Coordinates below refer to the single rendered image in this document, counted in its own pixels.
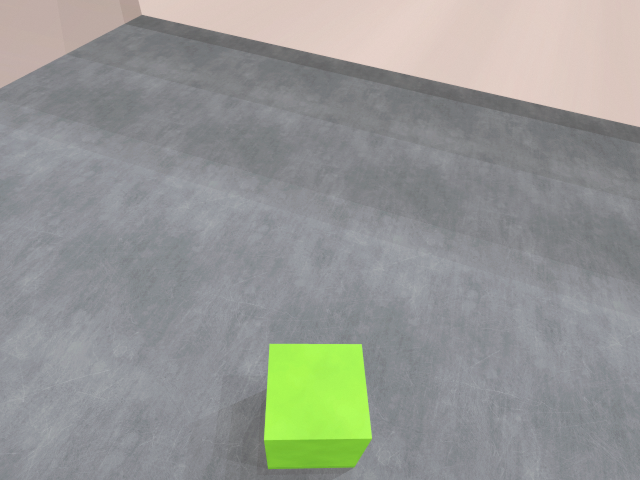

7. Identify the carton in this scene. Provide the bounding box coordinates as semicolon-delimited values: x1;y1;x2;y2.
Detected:
264;344;372;469

